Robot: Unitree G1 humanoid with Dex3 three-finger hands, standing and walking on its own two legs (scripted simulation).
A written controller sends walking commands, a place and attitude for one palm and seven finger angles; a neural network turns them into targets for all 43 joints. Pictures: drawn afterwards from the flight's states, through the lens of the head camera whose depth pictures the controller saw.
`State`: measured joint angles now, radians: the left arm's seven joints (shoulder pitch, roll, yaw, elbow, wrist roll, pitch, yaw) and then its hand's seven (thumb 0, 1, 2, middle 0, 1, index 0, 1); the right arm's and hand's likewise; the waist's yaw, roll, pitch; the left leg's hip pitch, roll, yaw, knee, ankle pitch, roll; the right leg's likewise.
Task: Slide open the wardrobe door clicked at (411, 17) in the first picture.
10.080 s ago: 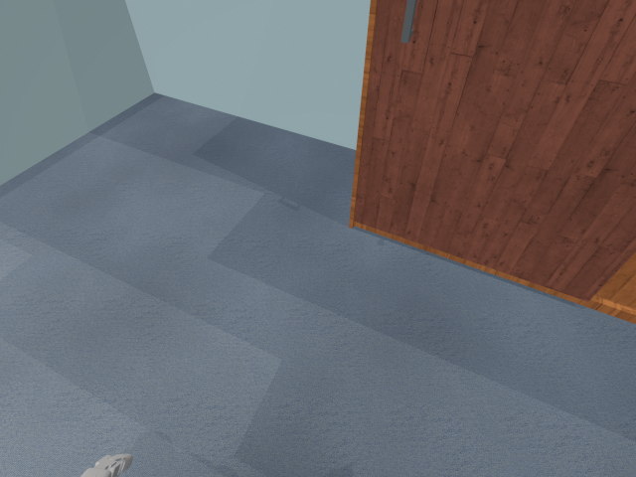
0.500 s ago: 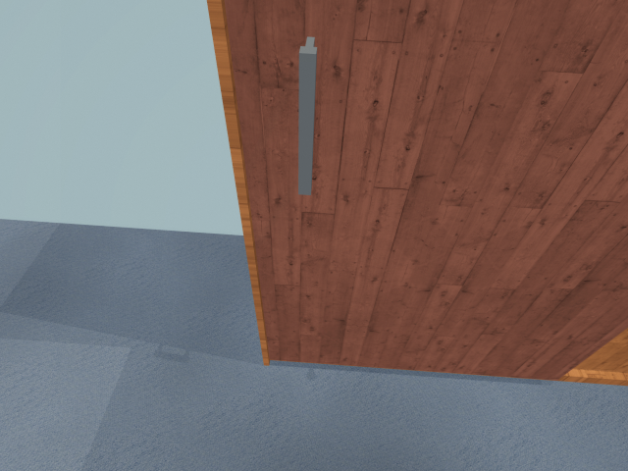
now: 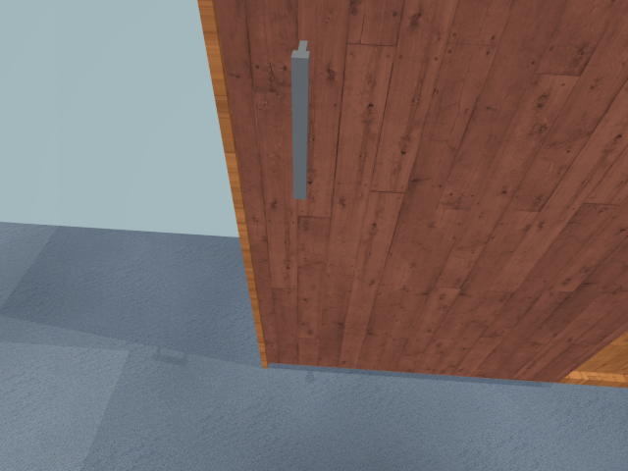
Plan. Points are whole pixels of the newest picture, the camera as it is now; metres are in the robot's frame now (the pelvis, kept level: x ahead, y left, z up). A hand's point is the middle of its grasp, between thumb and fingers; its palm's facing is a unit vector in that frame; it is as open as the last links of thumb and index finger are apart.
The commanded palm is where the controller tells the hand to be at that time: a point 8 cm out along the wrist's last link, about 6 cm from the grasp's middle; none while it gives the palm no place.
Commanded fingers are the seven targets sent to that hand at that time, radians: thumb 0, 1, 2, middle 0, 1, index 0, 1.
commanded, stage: raise the hand with hooked fingers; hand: left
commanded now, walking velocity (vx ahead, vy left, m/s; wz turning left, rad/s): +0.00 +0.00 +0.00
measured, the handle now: (301, 127) +0.53 +0.06 +0.17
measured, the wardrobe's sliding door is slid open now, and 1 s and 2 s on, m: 0.00 0.00 0.00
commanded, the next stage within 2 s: none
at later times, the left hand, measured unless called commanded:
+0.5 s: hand out of the picture +0.12 +0.19 -0.03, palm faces +0.15 -0.99 -0.05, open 8.9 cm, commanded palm +0.13 +0.24 +0.01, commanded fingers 0.00 0.32 0.65 -0.24 -0.68 -0.24 -0.68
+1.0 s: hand (118, 361) +0.21 +0.23 +0.07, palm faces +0.09 -1.00 -0.04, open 12.0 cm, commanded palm +0.18 +0.27 +0.10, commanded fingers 0.00 -0.27 0.40 -0.28 -1.05 -0.28 -1.05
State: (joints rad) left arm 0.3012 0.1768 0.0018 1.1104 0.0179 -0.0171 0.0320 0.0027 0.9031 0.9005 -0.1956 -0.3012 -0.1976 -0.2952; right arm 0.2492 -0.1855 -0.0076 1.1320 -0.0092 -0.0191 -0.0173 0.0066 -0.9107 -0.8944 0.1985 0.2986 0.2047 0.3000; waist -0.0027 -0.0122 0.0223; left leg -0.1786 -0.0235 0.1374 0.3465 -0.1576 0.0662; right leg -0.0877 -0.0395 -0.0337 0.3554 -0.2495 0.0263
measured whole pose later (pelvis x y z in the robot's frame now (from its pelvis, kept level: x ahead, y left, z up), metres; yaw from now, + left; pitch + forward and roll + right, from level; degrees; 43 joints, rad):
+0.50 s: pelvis -0.02 -0.06 -0.06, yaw +4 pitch +7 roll +0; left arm 0.53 0.28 0.28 0.07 -0.33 -0.35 -0.39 0.01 0.54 0.75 -0.23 -0.53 -0.23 -0.53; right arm 0.20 -0.29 -0.05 0.55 0.02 -0.29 -0.03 0.01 -0.91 -0.89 0.20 0.30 0.20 0.30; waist 0.04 -0.02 -0.10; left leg -0.68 0.04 0.04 0.95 -0.40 -0.01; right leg -0.55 0.01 -0.11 0.97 -0.54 -0.06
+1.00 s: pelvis -0.01 -0.03 -0.03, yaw +0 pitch +3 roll +0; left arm 0.26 0.34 0.41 -0.01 -0.41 -0.14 -0.41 0.00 -0.05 0.50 -0.26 -0.91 -0.27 -0.90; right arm 0.28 -0.30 0.00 0.67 0.06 -0.33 -0.10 0.02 -0.91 -0.89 0.20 0.30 0.21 0.30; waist 0.04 0.01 -0.03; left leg -0.45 0.02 0.05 0.74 -0.33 0.02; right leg -0.36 0.02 -0.04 0.73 -0.42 -0.02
